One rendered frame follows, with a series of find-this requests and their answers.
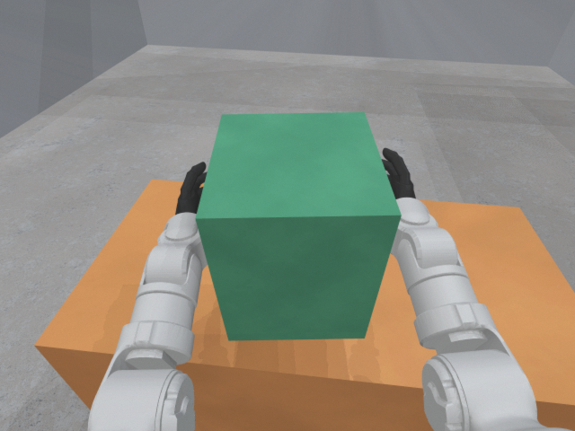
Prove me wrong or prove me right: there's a pedestal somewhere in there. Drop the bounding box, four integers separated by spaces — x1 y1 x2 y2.
34 180 575 431

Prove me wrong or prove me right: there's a robot right upper arm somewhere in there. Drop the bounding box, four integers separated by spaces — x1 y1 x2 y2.
422 349 572 431

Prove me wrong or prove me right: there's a left robot hand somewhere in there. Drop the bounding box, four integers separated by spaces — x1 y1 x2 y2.
175 162 207 215

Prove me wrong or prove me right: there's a right robot hand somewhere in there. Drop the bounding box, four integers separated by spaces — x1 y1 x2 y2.
382 148 416 199

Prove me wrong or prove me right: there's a robot right forearm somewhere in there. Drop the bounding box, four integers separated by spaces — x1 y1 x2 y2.
390 198 537 417

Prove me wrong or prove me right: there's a carton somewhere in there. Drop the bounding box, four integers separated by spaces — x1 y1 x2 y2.
195 112 402 341

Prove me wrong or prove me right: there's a robot left upper arm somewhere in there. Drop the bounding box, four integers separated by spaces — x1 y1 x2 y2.
90 369 195 431

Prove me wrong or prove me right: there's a robot left forearm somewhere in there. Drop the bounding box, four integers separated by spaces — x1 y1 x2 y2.
88 212 208 431

